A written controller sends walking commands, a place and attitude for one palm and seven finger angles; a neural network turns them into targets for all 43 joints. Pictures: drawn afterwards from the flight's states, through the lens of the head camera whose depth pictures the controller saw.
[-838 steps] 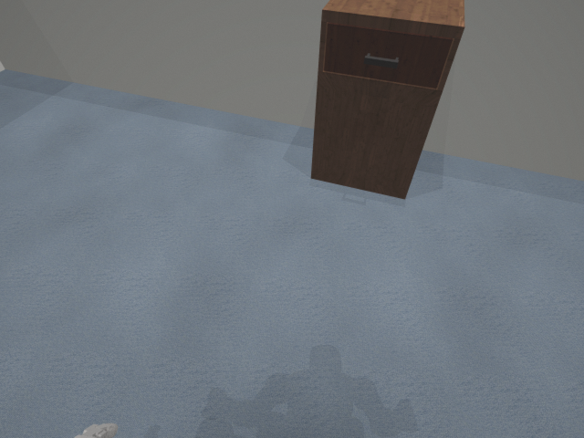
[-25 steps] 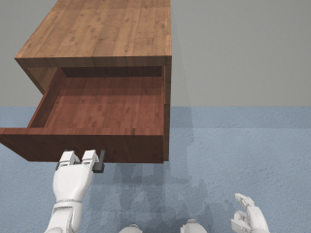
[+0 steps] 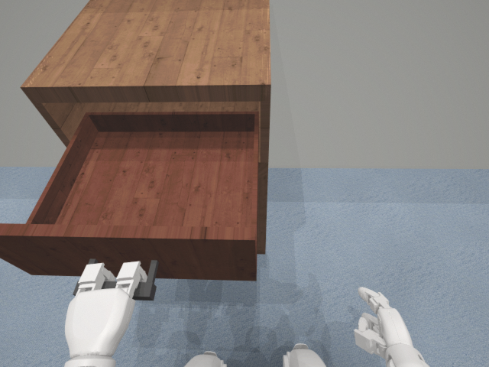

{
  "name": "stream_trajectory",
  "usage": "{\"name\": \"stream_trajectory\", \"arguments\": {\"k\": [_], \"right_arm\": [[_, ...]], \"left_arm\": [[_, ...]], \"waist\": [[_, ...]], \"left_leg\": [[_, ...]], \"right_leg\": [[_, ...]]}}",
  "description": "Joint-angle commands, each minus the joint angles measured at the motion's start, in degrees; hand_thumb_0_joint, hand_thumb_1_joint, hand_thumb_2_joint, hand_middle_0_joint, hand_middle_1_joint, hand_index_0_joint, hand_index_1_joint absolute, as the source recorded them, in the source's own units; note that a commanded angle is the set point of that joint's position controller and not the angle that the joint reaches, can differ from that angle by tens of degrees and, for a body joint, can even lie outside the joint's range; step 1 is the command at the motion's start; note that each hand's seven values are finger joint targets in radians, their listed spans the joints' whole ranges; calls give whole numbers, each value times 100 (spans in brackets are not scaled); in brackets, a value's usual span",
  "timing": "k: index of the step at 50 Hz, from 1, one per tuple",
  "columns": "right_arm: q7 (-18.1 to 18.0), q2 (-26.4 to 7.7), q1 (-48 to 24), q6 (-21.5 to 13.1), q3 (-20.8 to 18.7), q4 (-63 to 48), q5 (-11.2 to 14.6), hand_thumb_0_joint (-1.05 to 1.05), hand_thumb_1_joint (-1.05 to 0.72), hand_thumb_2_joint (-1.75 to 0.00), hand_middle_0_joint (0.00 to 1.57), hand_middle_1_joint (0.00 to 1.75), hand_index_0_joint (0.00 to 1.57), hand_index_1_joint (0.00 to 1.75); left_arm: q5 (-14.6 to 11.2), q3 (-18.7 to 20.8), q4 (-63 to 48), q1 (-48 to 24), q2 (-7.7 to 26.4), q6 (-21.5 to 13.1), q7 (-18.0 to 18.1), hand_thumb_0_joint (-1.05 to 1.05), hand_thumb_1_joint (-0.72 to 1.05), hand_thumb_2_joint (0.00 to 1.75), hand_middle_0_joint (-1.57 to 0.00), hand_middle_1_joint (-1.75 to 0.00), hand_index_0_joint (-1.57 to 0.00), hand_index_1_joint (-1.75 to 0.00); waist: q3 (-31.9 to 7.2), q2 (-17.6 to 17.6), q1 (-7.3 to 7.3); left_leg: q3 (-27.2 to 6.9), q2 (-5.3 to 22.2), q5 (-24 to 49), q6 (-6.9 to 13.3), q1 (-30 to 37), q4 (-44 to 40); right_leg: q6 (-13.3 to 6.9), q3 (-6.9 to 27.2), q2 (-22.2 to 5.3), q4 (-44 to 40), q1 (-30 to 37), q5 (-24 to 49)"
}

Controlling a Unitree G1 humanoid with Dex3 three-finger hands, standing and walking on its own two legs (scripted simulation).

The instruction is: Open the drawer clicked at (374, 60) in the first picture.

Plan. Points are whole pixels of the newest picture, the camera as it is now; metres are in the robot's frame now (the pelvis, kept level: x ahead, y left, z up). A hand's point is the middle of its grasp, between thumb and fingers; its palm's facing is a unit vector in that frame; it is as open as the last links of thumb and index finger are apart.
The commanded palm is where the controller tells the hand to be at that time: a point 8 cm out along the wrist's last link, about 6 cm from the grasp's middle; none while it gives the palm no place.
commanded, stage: open the thumb to release the handle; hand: left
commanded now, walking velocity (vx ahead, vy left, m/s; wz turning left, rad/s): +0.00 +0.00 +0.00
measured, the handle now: (119, 277) +0.25 +0.23 -0.01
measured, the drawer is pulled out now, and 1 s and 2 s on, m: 0.30 0.30 0.30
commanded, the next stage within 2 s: lift the hand off the handle in 0.58 s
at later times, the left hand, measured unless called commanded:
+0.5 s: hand (115, 314) +0.20 +0.23 -0.03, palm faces -0.01 -0.05 -1.00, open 10.5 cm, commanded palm +0.18 +0.22 +0.02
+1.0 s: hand (117, 310) +0.21 +0.23 -0.03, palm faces +0.02 -0.05 -1.00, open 13.7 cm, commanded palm +0.19 +0.22 +0.02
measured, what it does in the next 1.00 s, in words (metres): stands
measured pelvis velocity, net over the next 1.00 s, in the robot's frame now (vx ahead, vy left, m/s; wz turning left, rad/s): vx -0.02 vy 0.00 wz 0.03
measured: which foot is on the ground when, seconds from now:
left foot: down 0.00-1.00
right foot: down 0.00-1.00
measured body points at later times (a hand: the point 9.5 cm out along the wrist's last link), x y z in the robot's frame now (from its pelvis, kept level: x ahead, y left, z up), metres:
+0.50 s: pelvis -0.01 +0.00 +0.00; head +0.06 -0.02 +0.45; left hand +0.20 +0.23 +0.03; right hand +0.20 -0.23 -0.11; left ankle -0.03 +0.14 -0.66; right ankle +0.03 -0.11 -0.66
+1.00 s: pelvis -0.02 +0.00 +0.00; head +0.04 -0.02 +0.45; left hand +0.20 +0.23 +0.02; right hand +0.19 -0.22 -0.11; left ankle -0.03 +0.14 -0.66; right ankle +0.03 -0.11 -0.66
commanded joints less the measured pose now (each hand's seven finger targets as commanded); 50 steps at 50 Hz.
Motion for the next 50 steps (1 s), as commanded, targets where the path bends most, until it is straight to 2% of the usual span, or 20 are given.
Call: {"name": "stream_trajectory", "arguments": {"k": [1,3,4,5,6,8,10,12,15,18,24,29,30,33,35,37,40,45,47,50], "right_arm": [[-17,-618,-485,-252,-171,-985,23,0,-90,-90,20,30,20,30],[6,-602,-483,-256,-141,-1021,14,0,-90,-90,20,30,20,30],[-42,-688,-526,-207,-175,-761,-40,0,-90,-90,20,30,20,30],[-92,-648,-445,-257,-238,-775,-72,0,-90,-90,20,30,20,30],[-112,-634,-403,-298,-252,-755,-70,0,-90,-90,20,30,20,30],[-106,-655,-399,-322,-253,-774,-54,0,-90,-90,20,30,20,30],[-107,-680,-393,-312,-274,-753,-36,0,-90,-90,20,30,20,30],[-148,-714,-392,-302,-266,-767,2,0,-90,-90,20,30,20,30],[-208,-689,-441,-288,-220,-697,28,0,-90,-90,20,30,20,30],[-261,-683,-428,-316,-201,-691,30,0,-90,-90,20,30,20,30],[-293,-664,-384,-363,-207,-658,32,0,-90,-90,20,30,20,30],[-273,-659,-388,-382,-223,-667,18,0,-90,-90,20,30,20,30],[-257,-648,-411,-384,-217,-686,14,0,-90,-90,20,30,20,30],[-258,-664,-431,-364,-218,-685,20,0,-90,-90,20,30,20,30],[-223,-656,-426,-372,-224,-689,15,0,-90,-90,20,30,20,30],[-260,-680,-433,-363,-228,-671,23,0,-90,-90,20,30,20,30],[-290,-661,-453,-361,-222,-619,21,0,-90,-90,20,30,20,30],[-326,-663,-410,-381,-232,-591,42,0,-90,-90,20,30,20,30],[-348,-681,-385,-368,-233,-542,46,0,-90,-90,20,30,20,30],[-349,-674,-368,-378,-229,-543,60,0,-90,-90,20,30,20,30]], "left_arm": [[-202,728,-1132,1289,805,17,288,0,90,90,-40,-135,-40,-135],[-239,858,-1220,1644,904,-35,285,0,90,90,-40,-135,-40,-135],[-77,434,-1156,-425,740,20,319,0,90,90,-40,-135,-40,-135],[1,739,-1112,-547,863,-49,395,0,83,87,-40,-134,-40,-134],[23,831,-752,-149,882,-30,444,0,76,84,-39,-134,-39,-134],[0,694,-738,-36,762,21,490,0,62,78,-38,-132,-38,-132],[-40,456,-833,-278,625,142,453,0,48,72,-37,-130,-37,-130],[-116,496,-830,-248,713,265,384,0,34,66,-36,-129,-36,-129],[-65,298,-674,-621,667,340,256,0,13,57,-35,-127,-35,-127],[-50,355,-665,-702,769,329,190,0,-8,48,-33,-124,-33,-124],[-69,300,-528,-881,721,191,83,0,-50,30,-30,-120,-30,-120],[-38,358,-520,-858,748,111,136,0,-50,30,-30,-120,-30,-120],[-41,277,-518,-808,659,108,142,0,-50,30,-30,-120,-30,-120],[-61,414,-519,-751,774,126,185,0,-50,30,-30,-120,-30,-120],[-57,111,-670,-981,561,142,178,0,-50,30,-30,-120,-30,-120],[-60,352,-556,-1015,754,169,194,0,-50,30,-30,-120,-30,-120],[17,346,-459,-1298,790,194,223,0,-50,30,-30,-120,-30,-120],[-38,186,-390,-1569,674,251,180,0,-50,30,-30,-120,-30,-120],[-61,304,-284,-1624,790,284,169,0,-50,30,-30,-120,-30,-120],[-57,149,-330,-1858,695,264,135,0,-50,30,-30,-120,-30,-120]], "waist": [[-1220,-229,317],[-1325,-103,394],[-1087,-275,-204],[-1120,-186,-15],[-1227,-242,68],[-1326,-93,89],[-1414,-121,21],[-1465,-237,18],[-1217,-408,-35],[-1262,-246,36],[-1099,-304,-11],[-1190,-178,30],[-1142,-182,31],[-1196,-309,43],[-1154,-198,-40],[-1162,-313,-16],[-1135,-210,-13],[-1241,-163,-53],[-1246,-283,-83],[-1181,-150,-93]], "left_leg": [[151,-298,2066,224,487,-742],[166,-300,2292,210,536,-716],[80,-250,1941,249,422,-512],[103,-260,1772,235,375,-533],[115,-267,1756,238,388,-542],[129,-275,1897,229,520,-567],[126,-271,1949,233,625,-592],[112,-262,1957,245,612,-650],[116,-259,1651,257,525,-739],[141,-262,1607,257,612,-833],[125,-258,1469,270,551,-836],[132,-269,1517,259,583,-815],[128,-265,1491,251,572,-824],[144,-276,1510,262,522,-792],[115,-255,1464,256,601,-823],[105,-257,1429,264,534,-823],[121,-269,1258,257,481,-827],[134,-268,1345,275,602,-854],[112,-257,1403,272,601,-865],[107,-254,1333,264,648,-928]], "right_leg": [[-269,-88,55,-905,1589,2302],[-283,-21,47,-828,1689,2608],[-214,-24,-3,-870,1076,2349],[-210,-55,10,-847,1038,1976],[-220,-142,30,-841,1120,1888],[-245,-154,41,-834,1111,1939],[-233,-195,33,-880,1141,1967],[-225,-244,21,-953,1327,2025],[-183,-242,5,-1094,1229,1642],[-201,-242,-4,-1144,1292,1516],[-197,-253,-6,-1208,1223,1355],[-218,-232,2,-1160,1198,1378],[-216,-250,-2,-1153,1147,1305],[-205,-201,-9,-1169,1231,1392],[-212,-263,-16,-1174,1111,1259],[-213,-261,-2,-1187,1150,1221],[-199,-242,-18,-1206,1061,989],[-192,-291,-23,-1240,1115,1089],[-192,-302,-11,-1253,1175,1178],[-187,-322,-18,-1282,1104,1042]]}}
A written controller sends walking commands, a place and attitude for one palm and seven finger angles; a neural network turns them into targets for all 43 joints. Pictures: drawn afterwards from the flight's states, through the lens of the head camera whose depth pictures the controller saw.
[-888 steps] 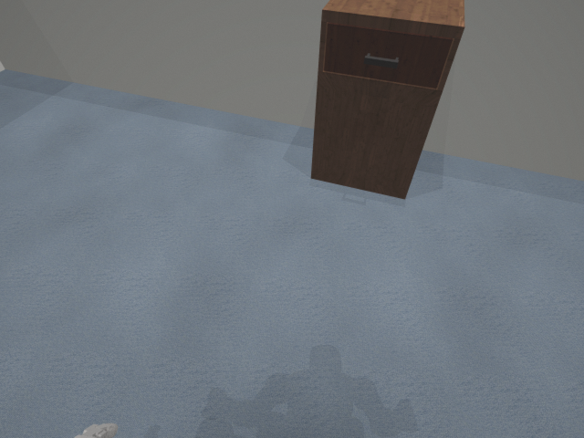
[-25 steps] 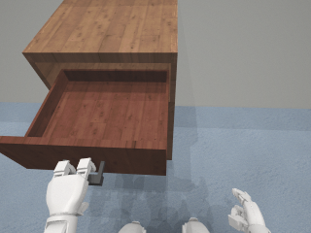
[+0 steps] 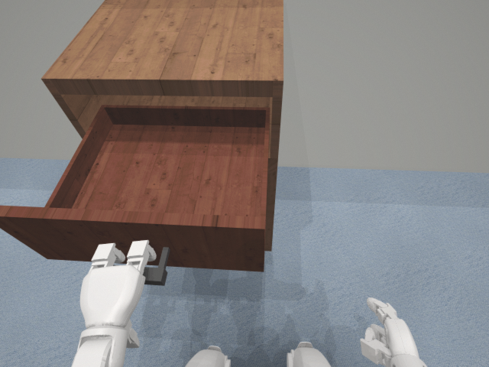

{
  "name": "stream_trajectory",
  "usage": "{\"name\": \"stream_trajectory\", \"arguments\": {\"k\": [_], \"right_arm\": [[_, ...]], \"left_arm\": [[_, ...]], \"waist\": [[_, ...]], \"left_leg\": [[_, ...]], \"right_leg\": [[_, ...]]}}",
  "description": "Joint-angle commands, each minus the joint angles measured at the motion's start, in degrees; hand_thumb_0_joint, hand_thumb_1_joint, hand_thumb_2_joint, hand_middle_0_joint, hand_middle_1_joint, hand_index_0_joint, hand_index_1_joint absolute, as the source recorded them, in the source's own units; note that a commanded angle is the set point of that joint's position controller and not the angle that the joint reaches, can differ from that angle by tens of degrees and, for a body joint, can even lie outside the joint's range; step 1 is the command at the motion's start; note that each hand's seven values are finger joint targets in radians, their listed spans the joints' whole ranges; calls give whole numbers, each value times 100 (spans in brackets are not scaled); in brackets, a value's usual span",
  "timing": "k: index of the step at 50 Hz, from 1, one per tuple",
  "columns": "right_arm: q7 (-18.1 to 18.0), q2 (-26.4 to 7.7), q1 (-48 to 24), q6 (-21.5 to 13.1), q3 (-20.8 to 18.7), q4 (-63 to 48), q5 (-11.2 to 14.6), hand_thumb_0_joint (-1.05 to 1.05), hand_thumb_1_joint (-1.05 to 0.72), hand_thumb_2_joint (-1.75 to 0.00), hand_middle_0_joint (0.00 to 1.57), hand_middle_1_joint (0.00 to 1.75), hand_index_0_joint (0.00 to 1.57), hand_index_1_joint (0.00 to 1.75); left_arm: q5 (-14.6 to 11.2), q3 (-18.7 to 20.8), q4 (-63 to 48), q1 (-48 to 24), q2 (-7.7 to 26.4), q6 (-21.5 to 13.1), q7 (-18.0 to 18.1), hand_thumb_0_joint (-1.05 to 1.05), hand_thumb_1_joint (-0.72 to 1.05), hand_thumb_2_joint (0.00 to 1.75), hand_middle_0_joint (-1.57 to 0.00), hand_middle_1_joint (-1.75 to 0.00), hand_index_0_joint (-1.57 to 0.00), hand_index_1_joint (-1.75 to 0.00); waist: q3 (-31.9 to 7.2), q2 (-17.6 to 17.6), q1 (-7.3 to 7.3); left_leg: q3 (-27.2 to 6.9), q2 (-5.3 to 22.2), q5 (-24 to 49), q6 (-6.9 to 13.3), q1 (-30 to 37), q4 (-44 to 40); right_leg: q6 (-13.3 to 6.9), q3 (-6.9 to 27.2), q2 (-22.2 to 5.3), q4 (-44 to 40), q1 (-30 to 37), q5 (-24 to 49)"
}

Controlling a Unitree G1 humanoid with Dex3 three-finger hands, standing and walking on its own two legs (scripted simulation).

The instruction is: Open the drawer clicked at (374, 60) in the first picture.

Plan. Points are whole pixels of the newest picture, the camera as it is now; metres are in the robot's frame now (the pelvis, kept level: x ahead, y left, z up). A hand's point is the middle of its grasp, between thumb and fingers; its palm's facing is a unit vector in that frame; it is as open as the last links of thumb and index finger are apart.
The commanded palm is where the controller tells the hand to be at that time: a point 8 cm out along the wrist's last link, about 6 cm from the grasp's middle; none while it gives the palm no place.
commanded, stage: lift the hand off the handle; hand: left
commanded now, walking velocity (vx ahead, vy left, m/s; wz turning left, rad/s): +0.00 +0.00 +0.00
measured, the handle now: (132, 262) +0.28 +0.22 -0.01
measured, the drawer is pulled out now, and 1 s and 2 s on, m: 0.30 0.30 0.30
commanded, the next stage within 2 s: none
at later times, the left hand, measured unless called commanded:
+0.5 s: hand (121, 288) +0.23 +0.22 +0.00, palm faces +0.02 -0.07 -1.00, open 13.6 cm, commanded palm +0.21 +0.22 +0.06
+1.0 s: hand (113, 280) +0.23 +0.22 +0.04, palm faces +0.05 -0.09 -0.99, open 13.6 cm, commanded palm +0.21 +0.21 +0.10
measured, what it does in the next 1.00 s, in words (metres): stands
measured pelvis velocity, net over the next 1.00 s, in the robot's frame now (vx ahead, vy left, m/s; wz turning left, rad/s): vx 0.02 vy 0.01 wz -0.02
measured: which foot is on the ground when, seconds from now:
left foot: down 0.00-1.00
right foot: down 0.00-1.00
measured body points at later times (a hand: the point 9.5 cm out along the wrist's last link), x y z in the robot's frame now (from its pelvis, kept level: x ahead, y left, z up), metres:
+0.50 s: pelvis +0.01 +0.00 +0.02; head +0.05 -0.02 +0.47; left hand +0.23 +0.22 +0.06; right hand +0.20 -0.23 -0.09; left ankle +0.00 +0.14 -0.66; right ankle +0.04 -0.12 -0.66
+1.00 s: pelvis +0.02 +0.01 +0.04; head +0.05 -0.02 +0.49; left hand +0.22 +0.22 +0.10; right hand +0.23 -0.21 -0.06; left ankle +0.00 +0.14 -0.66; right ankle +0.04 -0.12 -0.66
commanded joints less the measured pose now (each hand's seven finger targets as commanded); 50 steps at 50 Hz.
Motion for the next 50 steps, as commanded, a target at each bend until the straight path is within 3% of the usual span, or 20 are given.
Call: {"name": "stream_trajectory", "arguments": {"k": [1,3,4,6,13,16,28,31,33,37,42,45,47,50], "right_arm": [[-72,-633,-452,-280,-197,-859,17,0,-90,-90,20,30,20,30],[-82,-628,-487,-262,-182,-911,21,0,-90,-90,20,30,20,30],[-70,-629,-471,-270,-182,-906,23,0,-90,-90,20,30,20,30],[-78,-629,-488,-259,-178,-913,27,0,-90,-90,20,30,20,30],[-25,-627,-534,-218,-146,-981,31,0,-90,-90,20,30,20,30],[-19,-627,-539,-189,-153,-994,53,0,-90,-90,20,30,20,30],[-9,-615,-589,-152,-129,-1059,53,0,-90,-90,20,30,20,30],[2,-611,-603,-125,-126,-1079,64,0,-90,-90,20,30,20,30],[-2,-611,-605,-116,-117,-1083,39,0,-90,-90,20,30,20,30],[24,-611,-605,-102,-126,-1119,37,0,-90,-90,20,30,20,30],[92,-595,-625,-88,-111,-1159,49,0,-90,-90,20,30,20,30],[151,-558,-636,-76,-93,-1211,58,0,-90,-90,20,30,20,30],[128,-581,-689,-46,-82,-1200,82,0,-90,-90,20,30,20,30],[138,-547,-669,-60,-75,-1205,70,0,-90,-90,20,30,20,30]], "left_arm": [[-7,390,-1105,-813,717,-22,174,0,-50,30,-30,-120,-30,-120],[-27,503,-1238,-616,818,6,174,0,-50,30,-30,-120,-30,-120],[-64,342,-1306,-696,693,18,155,0,-50,30,-30,-120,-30,-120],[-70,501,-1330,-610,834,-1,136,0,-50,30,-30,-120,-30,-120],[-99,459,-1541,-398,792,32,99,0,-50,30,-30,-120,-30,-120],[-126,497,-1509,-380,821,92,51,0,-50,30,-30,-120,-30,-120],[-207,518,-1924,-254,886,18,-199,0,-50,30,-30,-120,-30,-120],[-222,526,-1916,-183,888,17,-265,0,-50,30,-30,-120,-30,-120],[-197,626,-2038,-279,986,-5,-269,0,-50,30,-30,-120,-30,-120],[-217,539,-2240,-230,922,-3,-329,0,-50,30,-30,-120,-30,-120],[-252,541,-2406,113,917,8,-399,0,-50,30,-30,-120,-30,-120],[-255,343,-2520,302,744,47,-464,0,-50,30,-30,-120,-30,-120],[-254,469,-2496,125,893,100,-511,0,-50,30,-30,-120,-30,-120],[-232,331,-2585,74,790,126,-566,0,-50,30,-30,-120,-30,-120]], "waist": [[-1385,-249,-114],[-1498,-118,-38],[-1401,-138,-119],[-1344,-202,-73],[-1135,-128,-58],[-1036,-299,-51],[-1004,-99,12],[-874,-228,1],[-989,-221,26],[-1008,-59,24],[-876,-115,64],[-766,-162,93],[-636,-145,77],[-699,-185,102]], "left_leg": [[278,-173,1198,267,827,-900],[296,-183,1294,252,938,-961],[283,-171,1278,256,977,-984],[276,-168,1280,255,989,-1039],[293,-161,1295,246,1105,-1226],[292,-165,1227,252,1118,-1324],[299,-168,1593,236,1575,-1613],[295,-170,1632,242,1587,-1651],[299,-171,1709,240,1665,-1676],[282,-157,1923,217,1855,-1760],[266,-133,2123,203,1955,-1868],[273,-128,2099,212,1961,-1933],[257,-122,1965,201,1961,-2024],[269,-130,1934,220,2067,-2087]], "right_leg": [[-213,-171,80,-1157,1181,946],[-227,-164,86,-1168,1312,1025],[-218,-196,80,-1208,1285,1023],[-222,-203,99,-1238,1325,985],[-229,-174,91,-1406,1493,1018],[-215,-169,95,-1516,1606,962],[-232,-132,105,-1715,1986,1346],[-216,-157,109,-1781,2052,1415],[-218,-106,111,-1788,2132,1518],[-241,-160,130,-1824,2213,1634],[-248,-152,146,-1893,2355,1829],[-227,-184,127,-1924,2413,1776],[-242,-160,153,-2017,2417,1618],[-223,-172,127,-2068,2517,1587]]}}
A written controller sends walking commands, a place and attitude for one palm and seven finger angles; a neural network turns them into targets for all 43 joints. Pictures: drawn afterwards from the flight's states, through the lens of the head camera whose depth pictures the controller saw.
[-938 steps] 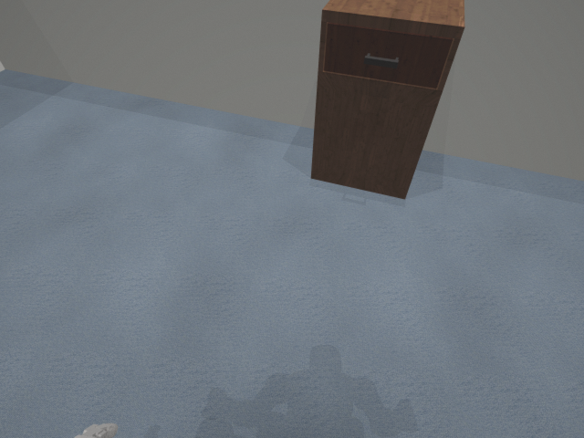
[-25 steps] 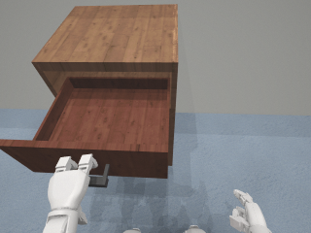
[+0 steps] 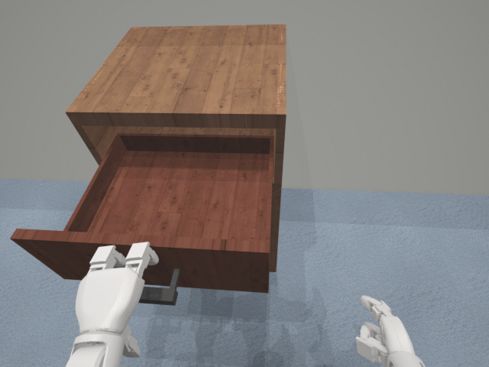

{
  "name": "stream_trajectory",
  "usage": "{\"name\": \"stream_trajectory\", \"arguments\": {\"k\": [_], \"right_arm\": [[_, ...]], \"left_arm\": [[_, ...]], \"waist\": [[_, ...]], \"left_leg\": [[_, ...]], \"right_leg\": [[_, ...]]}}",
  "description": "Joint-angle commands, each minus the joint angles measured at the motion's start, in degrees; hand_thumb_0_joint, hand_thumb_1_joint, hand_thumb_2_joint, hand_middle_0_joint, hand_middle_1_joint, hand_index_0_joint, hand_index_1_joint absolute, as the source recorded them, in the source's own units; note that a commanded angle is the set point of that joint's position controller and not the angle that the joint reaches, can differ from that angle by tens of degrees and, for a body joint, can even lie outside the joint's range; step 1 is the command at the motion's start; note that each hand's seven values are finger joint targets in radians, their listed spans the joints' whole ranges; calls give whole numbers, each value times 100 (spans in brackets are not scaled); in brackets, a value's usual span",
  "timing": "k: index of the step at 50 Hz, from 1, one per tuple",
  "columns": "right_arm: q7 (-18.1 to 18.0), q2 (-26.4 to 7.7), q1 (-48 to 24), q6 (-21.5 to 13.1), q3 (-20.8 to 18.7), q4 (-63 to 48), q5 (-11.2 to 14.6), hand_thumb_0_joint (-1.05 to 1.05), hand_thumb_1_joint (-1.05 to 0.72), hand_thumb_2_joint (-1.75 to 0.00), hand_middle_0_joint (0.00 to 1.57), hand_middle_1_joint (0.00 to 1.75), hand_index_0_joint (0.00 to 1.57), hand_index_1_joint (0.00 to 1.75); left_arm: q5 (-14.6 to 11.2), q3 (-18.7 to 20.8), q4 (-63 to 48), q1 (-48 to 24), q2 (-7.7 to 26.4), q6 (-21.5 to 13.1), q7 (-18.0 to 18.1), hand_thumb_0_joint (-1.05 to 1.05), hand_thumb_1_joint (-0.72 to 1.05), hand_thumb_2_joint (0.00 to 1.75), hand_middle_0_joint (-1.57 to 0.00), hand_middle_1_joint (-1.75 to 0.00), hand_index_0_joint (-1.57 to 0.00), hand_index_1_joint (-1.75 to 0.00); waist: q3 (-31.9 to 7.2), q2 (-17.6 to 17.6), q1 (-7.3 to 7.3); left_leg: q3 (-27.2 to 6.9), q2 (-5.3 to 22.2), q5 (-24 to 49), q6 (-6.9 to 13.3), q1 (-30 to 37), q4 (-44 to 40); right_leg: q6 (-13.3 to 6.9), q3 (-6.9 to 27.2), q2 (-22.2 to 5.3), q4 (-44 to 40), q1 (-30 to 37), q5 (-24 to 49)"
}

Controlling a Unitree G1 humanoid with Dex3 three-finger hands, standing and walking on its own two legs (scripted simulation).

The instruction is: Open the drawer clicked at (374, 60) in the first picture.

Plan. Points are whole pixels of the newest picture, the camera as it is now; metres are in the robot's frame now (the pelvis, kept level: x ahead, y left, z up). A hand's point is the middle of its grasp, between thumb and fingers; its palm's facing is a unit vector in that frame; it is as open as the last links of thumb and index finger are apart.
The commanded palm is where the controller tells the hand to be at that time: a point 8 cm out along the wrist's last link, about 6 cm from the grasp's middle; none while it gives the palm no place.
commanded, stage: lift the hand off the handle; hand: left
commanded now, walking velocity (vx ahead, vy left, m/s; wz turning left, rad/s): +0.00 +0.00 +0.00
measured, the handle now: (145, 283) +0.26 +0.22 -0.05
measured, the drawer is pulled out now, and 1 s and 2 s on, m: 0.30 0.30 0.30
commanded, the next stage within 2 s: draw the hand back to the body in 1.28 s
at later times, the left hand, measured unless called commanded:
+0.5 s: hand (124, 289) +0.22 +0.21 +0.04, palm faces +0.06 -0.10 -0.99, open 13.4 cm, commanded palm +0.19 +0.21 +0.10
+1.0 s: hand (119, 273) +0.22 +0.21 +0.08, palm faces +0.08 -0.11 -0.99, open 13.8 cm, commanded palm +0.19 +0.21 +0.14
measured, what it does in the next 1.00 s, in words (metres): stands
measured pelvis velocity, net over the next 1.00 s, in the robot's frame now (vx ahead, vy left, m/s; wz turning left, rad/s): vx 0.01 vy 0.00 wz -0.01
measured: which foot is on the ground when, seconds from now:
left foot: down 0.00-1.00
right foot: down 0.00-1.00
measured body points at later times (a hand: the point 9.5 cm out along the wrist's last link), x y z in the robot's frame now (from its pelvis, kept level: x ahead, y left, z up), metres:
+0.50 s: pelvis +0.00 +0.00 +0.02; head +0.02 -0.04 +0.46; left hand +0.21 +0.21 +0.09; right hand +0.22 -0.22 -0.09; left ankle -0.02 +0.13 -0.70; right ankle +0.03 -0.12 -0.70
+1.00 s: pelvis +0.01 +0.00 +0.03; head +0.02 -0.04 +0.48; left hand +0.21 +0.21 +0.14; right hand +0.23 -0.21 -0.07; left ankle -0.02 +0.13 -0.70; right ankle +0.03 -0.12 -0.70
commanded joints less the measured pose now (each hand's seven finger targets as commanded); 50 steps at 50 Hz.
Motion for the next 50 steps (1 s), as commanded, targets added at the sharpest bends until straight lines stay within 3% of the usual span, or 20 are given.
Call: {"name": "stream_trajectory", "arguments": {"k": [1,4,8,10,12,16,17,20,22,23,25,27,31,32,35,37,41,44,46,50], "right_arm": [[-59,-569,-713,-285,-173,-923,28,0,-90,-90,20,30,20,30],[-76,-554,-751,-278,-153,-901,33,0,-90,-90,20,30,20,30],[-126,-556,-767,-293,-145,-876,12,0,-90,-90,20,30,20,30],[-122,-545,-756,-315,-145,-871,18,0,-90,-90,20,30,20,30],[-147,-559,-775,-315,-163,-858,24,0,-90,-90,20,30,20,30],[-102,-538,-770,-346,-182,-856,16,0,-90,-90,20,30,20,30],[-101,-549,-790,-331,-179,-871,18,0,-90,-90,20,30,20,30],[-58,-533,-797,-320,-168,-865,22,0,-90,-90,20,30,20,30],[-74,-569,-832,-303,-173,-857,45,0,-90,-90,20,30,20,30],[-60,-536,-836,-299,-151,-874,39,0,-90,-90,20,30,20,30],[-82,-539,-855,-296,-152,-830,52,0,-90,-90,20,30,20,30],[-78,-545,-924,-288,-138,-848,74,0,-90,-90,20,30,20,30],[-72,-539,-963,-283,-106,-832,128,0,-90,-90,20,30,20,30],[-79,-554,-1029,-273,-90,-874,138,0,-90,-90,20,30,20,30],[-48,-529,-972,-274,-75,-869,129,0,-90,-90,20,30,20,30],[-56,-539,-1008,-290,-86,-897,133,0,-90,-90,20,30,20,30],[3,-510,-937,-305,-92,-875,111,0,-90,-90,20,30,20,30],[9,-499,-971,-291,-85,-847,132,0,-90,-90,20,30,20,30],[26,-504,-978,-277,-74,-858,125,0,-90,-90,20,30,20,30],[28,-514,-981,-274,-62,-885,154,0,-90,-90,20,30,20,30]], "left_arm": [[38,542,-1274,-664,778,-32,186,0,-50,30,-30,-120,-30,-120],[12,439,-1311,-862,722,-21,108,0,-50,30,-30,-120,-30,-120],[1,652,-1398,-1106,954,-63,37,0,-50,30,-30,-120,-30,-120],[-41,534,-1443,-1081,832,-98,-10,0,-50,30,-30,-120,-30,-120],[-104,764,-1469,-1018,1036,-121,-43,0,-50,30,-30,-120,-30,-120],[-124,571,-1722,-988,845,-208,-82,0,-50,30,-30,-120,-30,-120],[-135,742,-1680,-828,992,-186,-87,0,-50,30,-30,-120,-30,-120],[-113,536,-1703,-808,789,-138,-128,0,-50,30,-30,-120,-30,-120],[-136,722,-1736,-881,1000,-85,-177,0,-50,30,-30,-120,-30,-120],[-117,596,-1780,-835,891,-60,-201,0,-50,30,-30,-120,-30,-120],[-126,659,-1722,-982,997,-31,-260,0,-50,30,-30,-120,-30,-120],[-143,664,-1709,-808,985,35,-332,0,-50,30,-30,-120,-30,-120],[-228,677,-1718,-798,1026,132,-537,0,-50,30,-30,-120,-30,-120],[-255,763,-1729,-653,1102,158,-586,0,-50,30,-30,-120,-30,-120],[-247,468,-1870,-856,880,148,-720,0,-50,30,-30,-120,-30,-120],[-280,695,-1965,-779,1084,117,-767,0,-50,30,-30,-120,-30,-120],[-251,535,-2183,-784,941,2,-813,0,-50,30,-30,-120,-30,-120],[-265,781,-2215,-733,1168,14,-810,0,-50,30,-30,-120,-30,-120],[-249,647,-2278,-861,1037,45,-812,0,-50,30,-30,-120,-30,-120],[-355,824,-2338,-512,1181,108,-902,0,-50,30,-30,-120,-30,-120]], "waist": [[-1046,-296,-28],[-881,-281,-71],[-935,-255,-38],[-944,-197,-32],[-987,-214,-1],[-991,-119,3],[-954,-132,32],[-844,-246,6],[-860,-224,34],[-873,-230,51],[-744,-392,33],[-749,-202,107],[-521,-450,124],[-513,-301,175],[-494,-230,132],[-546,-236,170],[-575,-221,169],[-600,-231,220],[-516,-253,173],[-561,-304,238]], "left_leg": [[192,-165,1594,169,516,-806],[183,-169,1516,174,558,-889],[206,-190,1527,188,691,-966],[192,-190,1588,187,740,-1014],[203,-192,1649,180,795,-1065],[203,-179,1797,176,912,-1125],[195,-175,1834,159,910,-1158],[215,-168,1830,168,916,-1195],[200,-165,1811,150,946,-1293],[228,-175,1785,172,982,-1285],[234,-183,1674,186,961,-1339],[234,-171,1751,156,1040,-1465],[256,-164,1706,178,1015,-1609],[252,-159,1730,165,1046,-1667],[266,-156,1758,188,1163,-1718],[252,-141,1870,184,1245,-1763],[243,-139,2033,176,1360,-1793],[260,-137,2061,165,1399,-1851],[257,-138,2052,169,1416,-1885],[295,-142,2198,179,1473,-1940]], "right_leg": [[-262,-203,138,-871,1032,1327],[-251,-231,119,-963,1045,1229],[-248,-126,112,-1084,1185,1262],[-245,-176,105,-1098,1233,1293],[-250,-113,111,-1185,1390,1409],[-249,-153,91,-1190,1417,1509],[-266,-113,113,-1232,1471,1512],[-236,-148,100,-1253,1442,1523],[-256,-86,116,-1328,1585,1513],[-233,-101,86,-1333,1583,1475],[-211,-88,87,-1422,1609,1399],[-242,-80,108,-1484,1743,1429],[-200,-80,80,-1601,1886,1421],[-225,-31,100,-1642,1958,1405],[-205,-114,80,-1682,1956,1349],[-223,-66,101,-1737,2066,1462],[-218,-114,88,-1739,2100,1610],[-229,-39,88,-1807,2243,1691],[-215,-60,77,-1843,2201,1697],[-190,-34,59,-1891,2416,1927]]}}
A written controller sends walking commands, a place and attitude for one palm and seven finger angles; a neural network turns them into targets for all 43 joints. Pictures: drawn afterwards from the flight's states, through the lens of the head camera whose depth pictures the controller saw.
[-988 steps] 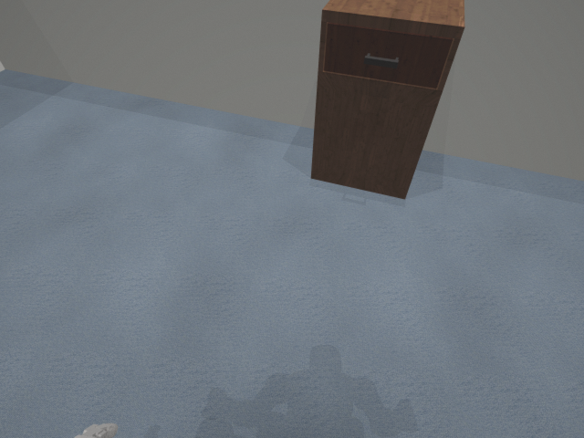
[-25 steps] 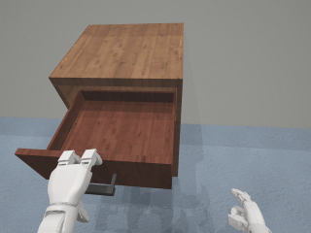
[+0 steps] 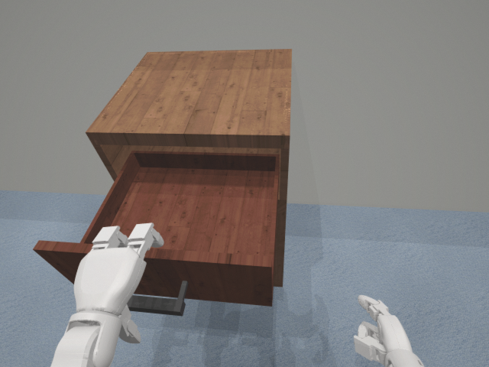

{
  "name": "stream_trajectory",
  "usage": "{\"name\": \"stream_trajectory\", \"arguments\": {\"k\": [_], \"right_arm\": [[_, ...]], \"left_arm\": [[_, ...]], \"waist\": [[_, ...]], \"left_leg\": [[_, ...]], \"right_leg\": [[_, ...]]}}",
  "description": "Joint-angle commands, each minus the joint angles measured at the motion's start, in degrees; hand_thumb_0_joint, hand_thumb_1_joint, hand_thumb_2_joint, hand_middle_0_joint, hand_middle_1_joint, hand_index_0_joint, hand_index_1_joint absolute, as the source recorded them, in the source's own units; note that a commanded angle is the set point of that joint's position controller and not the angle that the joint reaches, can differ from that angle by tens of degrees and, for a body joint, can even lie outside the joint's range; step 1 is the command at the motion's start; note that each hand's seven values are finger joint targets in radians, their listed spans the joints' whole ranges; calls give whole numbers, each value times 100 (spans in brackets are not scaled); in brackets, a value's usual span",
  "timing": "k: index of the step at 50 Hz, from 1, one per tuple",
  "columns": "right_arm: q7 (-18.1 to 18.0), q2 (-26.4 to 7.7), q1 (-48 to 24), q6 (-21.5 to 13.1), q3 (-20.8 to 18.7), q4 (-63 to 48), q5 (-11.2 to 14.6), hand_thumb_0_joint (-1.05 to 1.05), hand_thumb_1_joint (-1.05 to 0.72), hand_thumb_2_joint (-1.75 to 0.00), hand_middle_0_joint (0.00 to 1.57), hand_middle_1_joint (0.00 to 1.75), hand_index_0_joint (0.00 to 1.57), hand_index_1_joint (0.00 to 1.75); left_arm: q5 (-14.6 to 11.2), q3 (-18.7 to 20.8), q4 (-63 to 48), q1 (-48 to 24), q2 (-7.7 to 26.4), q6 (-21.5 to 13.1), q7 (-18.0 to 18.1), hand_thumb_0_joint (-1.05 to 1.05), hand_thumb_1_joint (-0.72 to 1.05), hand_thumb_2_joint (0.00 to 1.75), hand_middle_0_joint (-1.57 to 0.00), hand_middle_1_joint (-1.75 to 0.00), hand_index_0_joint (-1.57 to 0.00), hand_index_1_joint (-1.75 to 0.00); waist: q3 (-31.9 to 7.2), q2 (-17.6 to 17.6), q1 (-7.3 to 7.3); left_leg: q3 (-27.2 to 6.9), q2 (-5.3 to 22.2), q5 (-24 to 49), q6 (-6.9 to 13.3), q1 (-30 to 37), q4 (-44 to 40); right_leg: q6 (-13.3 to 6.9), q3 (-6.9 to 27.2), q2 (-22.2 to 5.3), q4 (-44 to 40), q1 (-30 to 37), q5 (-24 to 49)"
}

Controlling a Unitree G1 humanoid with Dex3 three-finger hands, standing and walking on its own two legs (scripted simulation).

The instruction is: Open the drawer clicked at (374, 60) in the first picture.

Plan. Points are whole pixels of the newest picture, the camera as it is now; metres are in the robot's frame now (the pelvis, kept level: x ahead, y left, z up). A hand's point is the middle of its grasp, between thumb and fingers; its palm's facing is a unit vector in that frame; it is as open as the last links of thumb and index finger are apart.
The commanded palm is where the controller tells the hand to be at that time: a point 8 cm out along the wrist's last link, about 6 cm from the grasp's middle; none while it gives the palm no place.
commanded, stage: lift the hand off the handle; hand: left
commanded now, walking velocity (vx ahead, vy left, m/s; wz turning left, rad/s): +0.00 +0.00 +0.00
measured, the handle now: (155, 294) +0.25 +0.23 -0.08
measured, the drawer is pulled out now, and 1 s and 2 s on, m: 0.30 0.30 0.30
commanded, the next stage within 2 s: draw the hand back to the body in 0.28 s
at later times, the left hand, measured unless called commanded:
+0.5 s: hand (118, 281) +0.21 +0.23 +0.07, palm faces +0.07 -0.12 -0.99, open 13.8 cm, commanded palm +0.18 +0.23 +0.13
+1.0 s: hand (79, 284) +0.19 +0.26 +0.10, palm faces +0.07 -0.09 -0.99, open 13.8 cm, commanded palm +0.16 +0.26 +0.16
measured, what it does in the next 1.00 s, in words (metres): stands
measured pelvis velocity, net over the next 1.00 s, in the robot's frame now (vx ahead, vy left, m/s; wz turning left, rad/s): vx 0.00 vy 0.01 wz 0.00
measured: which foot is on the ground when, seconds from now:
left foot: down 0.00-1.00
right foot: down 0.00-1.00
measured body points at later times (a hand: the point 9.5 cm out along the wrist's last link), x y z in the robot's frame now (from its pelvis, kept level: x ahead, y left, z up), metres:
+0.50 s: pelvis +0.00 +0.01 +0.01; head +0.01 -0.03 +0.46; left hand +0.20 +0.23 +0.12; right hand +0.23 -0.19 -0.09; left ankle -0.03 +0.14 -0.72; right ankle +0.02 -0.12 -0.72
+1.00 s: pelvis +0.00 +0.01 +0.01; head +0.01 -0.02 +0.46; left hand +0.18 +0.26 +0.15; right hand +0.23 -0.19 -0.08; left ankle -0.03 +0.14 -0.72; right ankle +0.02 -0.12 -0.72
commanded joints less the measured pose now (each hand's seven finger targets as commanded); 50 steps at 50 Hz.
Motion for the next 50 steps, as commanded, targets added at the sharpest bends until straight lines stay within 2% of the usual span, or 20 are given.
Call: {"name": "stream_trajectory", "arguments": {"k": [1,3,4,9,12,13,17,19,22,23,28,30,35,38,41,42,44,47,49,50], "right_arm": [[-34,-505,-916,-287,-128,-984,35,0,-90,-90,20,30,20,30],[-6,-493,-908,-279,-92,-1029,42,0,-90,-90,20,30,20,30],[-22,-505,-948,-259,-126,-966,66,0,-90,-90,20,30,20,30],[-8,-521,-932,-253,-115,-1031,62,0,-90,-90,20,30,20,30],[4,-539,-986,-256,-101,-1038,69,0,-90,-90,20,30,20,30],[23,-506,-865,-252,-58,-1031,44,0,-90,-90,20,30,20,30],[6,-554,-978,-274,-105,-1039,66,0,-90,-90,20,30,20,30],[35,-503,-931,-267,-102,-1013,67,0,-90,-90,20,30,20,30],[22,-557,-993,-269,-100,-1074,66,0,-90,-90,20,30,20,30],[39,-529,-873,-268,-71,-1077,59,0,-90,-90,20,30,20,30],[21,-557,-902,-234,-59,-1100,86,0,-90,-90,20,30,20,30],[-18,-590,-909,-221,-86,-1079,80,0,-90,-90,20,30,20,30],[-41,-624,-859,-210,-82,-1111,88,0,-90,-90,20,30,20,30],[-35,-628,-806,-238,-45,-1203,94,0,-90,-90,20,30,20,30],[-33,-660,-814,-226,-74,-1216,109,0,-90,-90,20,30,20,30],[-32,-689,-923,-236,-61,-1235,130,0,-90,-90,20,30,20,30],[-38,-667,-831,-201,-64,-1218,134,0,-90,-90,20,30,20,30],[-44,-699,-945,-201,-52,-1263,164,0,-90,-90,20,30,20,30],[-56,-679,-831,-181,-66,-1252,157,0,-90,-90,20,30,20,30],[-213,-156,-467,-619,-25,-1587,312,0,-90,-90,20,30,20,30]], "left_arm": [[-39,760,-1379,-550,891,8,174,0,-50,30,-30,-120,-30,-120],[-72,598,-1455,-491,746,50,82,0,-50,30,-30,-120,-30,-120],[-130,735,-1399,-527,890,43,39,0,-50,30,-30,-120,-30,-120],[-179,659,-1649,-515,855,-2,-104,0,-50,30,-30,-120,-30,-120],[-137,764,-1487,-561,922,-8,-135,0,-50,30,-30,-120,-30,-120],[-77,596,-1440,-638,797,-10,-143,0,-50,30,-30,-120,-30,-120],[-128,929,-1564,-503,1082,-77,-89,0,-50,30,-30,-120,-30,-120],[-130,692,-1612,-491,828,-103,-84,0,-50,30,-30,-120,-30,-120],[-155,1055,-1729,-315,1152,-79,-38,0,-50,30,-30,-120,-30,-120],[-118,1022,-1768,-194,1092,-83,-25,0,-50,30,-30,-120,-30,-120],[-249,1046,-1888,-151,1107,-8,-118,0,-50,30,-30,-120,-30,-120],[-331,1101,-1820,-166,1177,-21,-201,0,-50,30,-30,-120,-30,-120],[-415,1142,-1960,-190,1256,-116,-375,0,-50,30,-30,-120,-30,-120],[-442,1277,-2155,17,1371,-172,-392,0,-50,30,-30,-120,-30,-120],[-494,1394,-2200,210,1412,-243,-374,0,-50,30,-30,-120,-30,-120],[-520,1585,-2181,307,1545,-211,-373,0,-50,30,-30,-120,-30,-120],[-559,1629,-2208,339,1579,-218,-377,0,-50,30,-30,-120,-30,-120],[-625,1779,-2232,369,1683,-181,-427,0,-50,30,-30,-120,-30,-120],[-688,1717,-2271,342,1648,-205,-476,0,-50,30,-30,-120,-30,-120],[-4958,1188,-2236,164,-621,-489,-682,0,-47,32,-30,-118,-30,-118]], "waist": [[-938,-458,12],[-883,-339,-15],[-719,-377,-20],[-778,-411,-2],[-626,-376,-12],[-685,-375,-14],[-863,-273,63],[-827,-316,33],[-794,-217,78],[-932,-210,97],[-766,-176,45],[-624,-376,14],[-568,-199,8],[-737,-125,45],[-600,-171,71],[-570,1,83],[-593,-258,75],[-411,-8,44],[-507,-141,45],[-116,-638,-554]], "left_leg": [[239,-184,1658,197,54,-513],[243,-162,1605,212,84,-539],[231,-147,1582,192,91,-618],[226,-121,1696,214,235,-664],[198,-108,1555,195,195,-709],[239,-122,1521,217,176,-690],[202,-116,1730,168,231,-726],[218,-107,1859,168,260,-734],[194,-92,1851,157,260,-746],[232,-88,1926,170,253,-717],[229,-58,1809,186,294,-796],[232,-65,1737,196,280,-827],[222,-32,1761,198,369,-878],[204,1,1847,191,432,-857],[187,24,2003,153,384,-895],[150,37,1961,142,391,-914],[189,36,1982,147,367,-915],[137,60,1775,140,385,-953],[180,53,1805,163,409,-970],[74,193,1447,331,999,-989]], "right_leg": [[-165,-63,41,-653,1068,1541],[-157,-117,16,-682,1010,1346],[-175,-96,57,-764,1011,1318],[-156,-170,41,-825,1080,1372],[-178,-123,76,-893,1000,1159],[-151,-221,21,-849,988,1079],[-201,-82,67,-855,1237,1439],[-195,-162,59,-836,1169,1515],[-202,-65,65,-883,1229,1569],[-187,-158,23,-812,1260,1556],[-164,-202,7,-918,1213,1387],[-136,-200,9,-987,1196,1389],[-130,-263,-5,-1060,1171,1269],[-125,-288,-32,-1045,1254,1301],[-131,-305,-14,-1044,1260,1446],[-166,-172,18,-1087,1291,1481],[-137,-255,-21,-1075,1324,1493],[-158,-174,8,-1167,1225,1271],[-131,-275,-44,-1164,1290,1276],[-81,-619,25,-1139,1448,1025]]}}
